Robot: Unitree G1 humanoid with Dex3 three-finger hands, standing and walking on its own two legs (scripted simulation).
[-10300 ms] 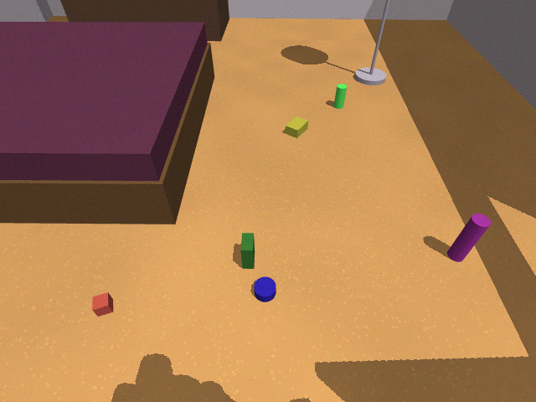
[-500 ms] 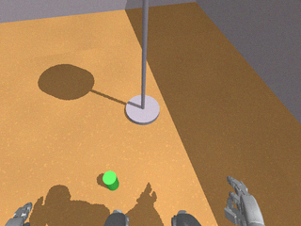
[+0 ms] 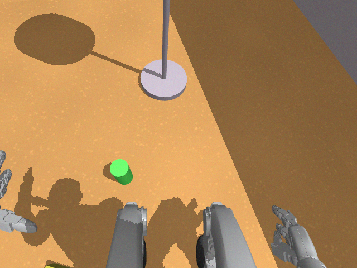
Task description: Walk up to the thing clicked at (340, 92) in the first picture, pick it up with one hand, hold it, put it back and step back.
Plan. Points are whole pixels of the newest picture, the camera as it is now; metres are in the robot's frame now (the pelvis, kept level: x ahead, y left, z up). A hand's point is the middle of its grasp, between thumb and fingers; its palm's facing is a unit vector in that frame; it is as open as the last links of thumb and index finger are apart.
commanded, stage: go down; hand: left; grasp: from the side
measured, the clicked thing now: (122, 172) +0.43 +0.20 -0.47
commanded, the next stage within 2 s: approach in 1.54 s
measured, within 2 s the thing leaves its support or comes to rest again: neither
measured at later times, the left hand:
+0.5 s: hand (21, 179) +0.33 +0.37 -0.12, palm faces +0.16 -0.97 -0.17, open 17.1 cm
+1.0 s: hand (22, 173) +0.35 +0.39 -0.14, palm faces +0.16 -0.98 -0.14, open 17.2 cm
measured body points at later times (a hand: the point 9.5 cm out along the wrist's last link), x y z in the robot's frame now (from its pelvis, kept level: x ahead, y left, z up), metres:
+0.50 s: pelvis -0.02 +0.00 -0.09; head +0.17 +0.04 +0.31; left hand +0.32 +0.42 -0.10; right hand +0.13 -0.28 -0.20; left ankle +0.06 +0.13 -0.52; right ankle +0.06 -0.14 -0.52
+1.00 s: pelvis -0.03 +0.00 -0.15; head +0.17 +0.05 +0.26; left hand +0.34 +0.44 -0.13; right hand +0.12 -0.28 -0.25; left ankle +0.06 +0.13 -0.52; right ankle +0.06 -0.14 -0.52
